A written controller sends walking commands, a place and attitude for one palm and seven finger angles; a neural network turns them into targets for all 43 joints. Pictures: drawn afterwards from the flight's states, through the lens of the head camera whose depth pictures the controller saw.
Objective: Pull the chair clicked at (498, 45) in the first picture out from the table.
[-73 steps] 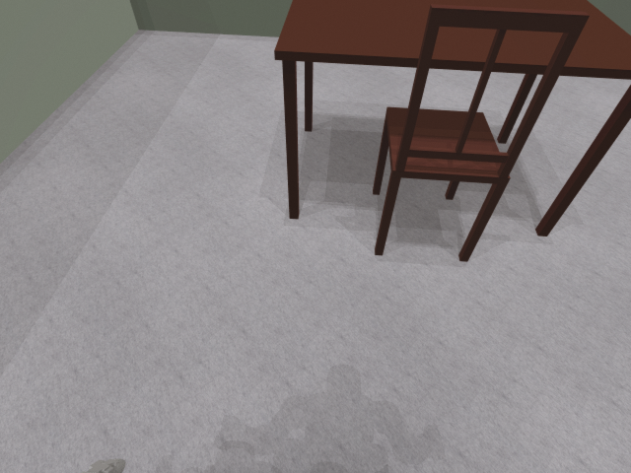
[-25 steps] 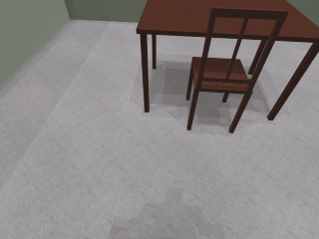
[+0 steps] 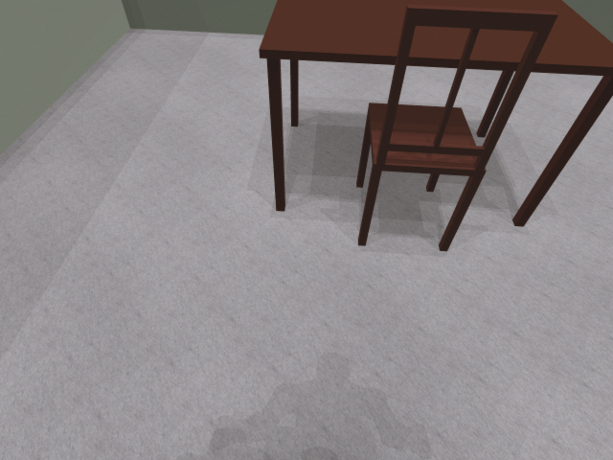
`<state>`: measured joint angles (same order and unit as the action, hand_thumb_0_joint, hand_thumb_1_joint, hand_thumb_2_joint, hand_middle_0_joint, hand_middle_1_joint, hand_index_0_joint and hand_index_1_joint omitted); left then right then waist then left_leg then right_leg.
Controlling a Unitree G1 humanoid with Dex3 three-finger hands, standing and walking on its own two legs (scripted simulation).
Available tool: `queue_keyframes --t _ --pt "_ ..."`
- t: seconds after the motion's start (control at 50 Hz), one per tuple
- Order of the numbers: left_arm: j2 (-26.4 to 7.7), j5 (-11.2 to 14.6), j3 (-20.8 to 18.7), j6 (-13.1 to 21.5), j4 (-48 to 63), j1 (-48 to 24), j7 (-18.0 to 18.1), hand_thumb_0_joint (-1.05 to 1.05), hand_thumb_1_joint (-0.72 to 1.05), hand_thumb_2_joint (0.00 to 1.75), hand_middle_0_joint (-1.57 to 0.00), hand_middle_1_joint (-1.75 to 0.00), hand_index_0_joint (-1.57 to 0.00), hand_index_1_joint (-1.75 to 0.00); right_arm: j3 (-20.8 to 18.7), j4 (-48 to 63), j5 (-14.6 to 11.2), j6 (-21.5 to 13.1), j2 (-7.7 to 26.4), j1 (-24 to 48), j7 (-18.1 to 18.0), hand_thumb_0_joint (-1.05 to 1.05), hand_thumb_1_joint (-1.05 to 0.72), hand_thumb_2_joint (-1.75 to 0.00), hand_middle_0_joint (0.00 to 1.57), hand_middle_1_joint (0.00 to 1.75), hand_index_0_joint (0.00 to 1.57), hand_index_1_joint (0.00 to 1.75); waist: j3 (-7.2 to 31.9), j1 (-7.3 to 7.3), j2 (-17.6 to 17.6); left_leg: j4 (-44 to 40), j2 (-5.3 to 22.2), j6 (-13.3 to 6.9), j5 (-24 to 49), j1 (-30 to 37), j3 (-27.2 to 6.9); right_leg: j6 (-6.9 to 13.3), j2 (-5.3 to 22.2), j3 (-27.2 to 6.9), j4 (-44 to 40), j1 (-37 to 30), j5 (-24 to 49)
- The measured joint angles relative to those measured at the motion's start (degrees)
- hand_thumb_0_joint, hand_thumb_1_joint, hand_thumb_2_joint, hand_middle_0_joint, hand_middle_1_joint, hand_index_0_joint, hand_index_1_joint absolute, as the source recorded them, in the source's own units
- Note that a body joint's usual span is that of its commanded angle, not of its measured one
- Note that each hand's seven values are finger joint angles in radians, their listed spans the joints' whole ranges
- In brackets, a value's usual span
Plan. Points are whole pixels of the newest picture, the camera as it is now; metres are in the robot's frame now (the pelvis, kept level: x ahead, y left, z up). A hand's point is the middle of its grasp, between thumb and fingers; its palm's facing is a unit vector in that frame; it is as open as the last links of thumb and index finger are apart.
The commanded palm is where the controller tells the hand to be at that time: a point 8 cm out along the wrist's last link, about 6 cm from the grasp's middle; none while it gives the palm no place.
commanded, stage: walk to a spot facing it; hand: left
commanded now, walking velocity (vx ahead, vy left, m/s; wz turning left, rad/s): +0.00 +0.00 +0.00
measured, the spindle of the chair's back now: (453, 93) +1.10 -0.37 -0.06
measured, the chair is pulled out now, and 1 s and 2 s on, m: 0.00 0.00 0.00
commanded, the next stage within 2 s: none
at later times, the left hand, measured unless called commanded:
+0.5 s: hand out of the picture +0.06 +0.18 -0.18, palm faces -0.13 -0.95 -0.27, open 7.4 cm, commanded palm none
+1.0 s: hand out of the picture +0.13 +0.22 -0.18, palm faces -0.37 -0.90 -0.24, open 7.4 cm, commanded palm none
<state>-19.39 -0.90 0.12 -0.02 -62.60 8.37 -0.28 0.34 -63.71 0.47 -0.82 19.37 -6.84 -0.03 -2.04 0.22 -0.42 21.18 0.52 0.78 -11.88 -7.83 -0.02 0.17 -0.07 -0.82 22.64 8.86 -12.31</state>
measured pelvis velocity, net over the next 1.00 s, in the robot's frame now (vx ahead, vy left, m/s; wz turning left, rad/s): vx -0.03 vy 0.04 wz -0.47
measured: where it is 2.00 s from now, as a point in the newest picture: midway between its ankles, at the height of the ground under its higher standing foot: outside the picture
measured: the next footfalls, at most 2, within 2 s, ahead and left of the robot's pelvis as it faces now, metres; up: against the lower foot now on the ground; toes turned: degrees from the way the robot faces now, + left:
left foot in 0.88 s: +0.04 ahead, +0.13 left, +0.00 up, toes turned -24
right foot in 1.32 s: -0.08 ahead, -0.13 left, +0.00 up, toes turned -47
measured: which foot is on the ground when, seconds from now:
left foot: down 0.00-0.44, up 0.46-0.86, down 0.88-1.00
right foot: down 0.00-0.88, up 0.90-1.00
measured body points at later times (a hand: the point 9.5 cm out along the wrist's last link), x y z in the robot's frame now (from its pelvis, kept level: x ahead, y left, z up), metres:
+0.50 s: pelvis -0.01 -0.02 -0.02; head +0.02 -0.04 +0.42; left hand +0.07 +0.23 -0.16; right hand +0.03 -0.28 -0.18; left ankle -0.02 +0.13 -0.71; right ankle +0.00 -0.10 -0.75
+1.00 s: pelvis -0.03 +0.04 -0.01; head +0.01 +0.06 +0.44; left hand +0.15 +0.27 -0.16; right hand -0.05 -0.23 -0.12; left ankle +0.00 +0.15 -0.75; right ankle -0.06 -0.08 -0.67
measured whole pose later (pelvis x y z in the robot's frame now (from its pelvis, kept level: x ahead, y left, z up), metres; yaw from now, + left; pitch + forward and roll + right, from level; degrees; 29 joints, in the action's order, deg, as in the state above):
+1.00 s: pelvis -0.03 +0.04 -0.01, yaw -27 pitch +1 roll -1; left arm -17.3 -2.0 -6.5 -4.4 -51.8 12.6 -1.5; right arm -1.5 -50.6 1.1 0.5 11.2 -10.3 -1.9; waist -2.2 1.8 -4.0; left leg 28.4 1.5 -0.6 -17.1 -12.0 3.1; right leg -3.2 -4.3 -4.4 62.2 32.5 -21.7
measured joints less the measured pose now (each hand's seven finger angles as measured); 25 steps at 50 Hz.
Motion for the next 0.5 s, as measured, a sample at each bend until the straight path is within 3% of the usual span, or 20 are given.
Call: queue_keyframes --t 0.2,0.32,0.36,0.42,0.44,0.5 --pt "0.20 -0.03 -0.52 -0.75 1.01 0.10 0.24 0.00 0.90 0.90 -0.21 -0.30 -0.20 -0.30 -0.32 0.93 0.11 0.18 -0.32 0.63 -0.50 0.00 -0.91 -0.90 0.21 0.30 0.21 0.30 -0.09 0.67 0.12 1.05 0.46 0.10 -0.87 -0.38 1.37 0.01 -0.49 -1.34 1.26 1.09 -0.40" --pt "2.01 -0.28 -1.45 -2.85 4.26 2.35 0.25 0.00 0.91 0.90 -0.20 -0.30 -0.20 -0.30 -1.31 5.43 0.25 1.20 -3.28 -0.01 -1.18 0.00 -0.91 -0.90 0.20 0.30 0.20 0.30 -0.85 0.80 -0.66 6.37 1.36 0.27 -3.92 -3.05 4.95 0.12 -1.65 -4.77 8.85 6.29 -3.02" --pt "2.75 -0.36 -1.74 -3.24 5.46 3.01 -0.04 0.00 0.91 0.90 -0.20 -0.30 -0.20 -0.30 -1.59 6.67 0.29 1.44 -4.39 -0.45 -1.14 0.00 -0.91 -0.90 0.20 0.30 0.20 0.30 -1.55 1.00 -1.09 8.54 1.68 0.36 -5.09 -3.81 6.38 0.09 -1.58 -4.30 13.20 8.71 -4.14" --pt "4.28 -0.45 -2.28 -3.53 7.15 4.29 -0.56 0.00 0.91 0.90 -0.20 -0.30 -0.20 -0.30 -2.04 7.90 0.43 1.88 -5.40 -1.18 -0.91 0.00 -0.91 -0.90 0.20 0.30 0.21 0.30 -2.70 1.53 -0.63 13.19 3.05 0.99 -7.76 -4.79 8.44 -0.06 -0.74 -0.94 17.54 10.18 -7.60" --pt "5.12 -0.61 -2.39 -3.29 7.57 4.58 -0.69 0.00 0.91 0.90 -0.20 -0.30 -0.20 -0.30 -2.27 8.18 0.42 2.17 -5.29 -1.45 -0.84 0.00 -0.91 -0.90 0.21 0.30 0.21 0.30 -3.07 1.36 0.69 16.00 4.33 1.24 -9.02 -5.92 8.18 1.52 -1.63 -0.11 17.76 10.16 -7.58" --pt "7.07 -0.67 -2.28 -2.19 8.90 5.49 -0.22 0.00 0.91 0.90 -0.20 -0.30 -0.20 -0.30 -2.80 8.18 0.18 3.72 -5.55 -1.76 -0.92 0.00 -0.91 -0.90 0.20 0.30 0.20 0.30 -3.37 1.36 1.70 31.38 2.91 1.83 -15.51 -12.91 3.39 3.43 -2.63 0.11 17.21 10.92 -6.65"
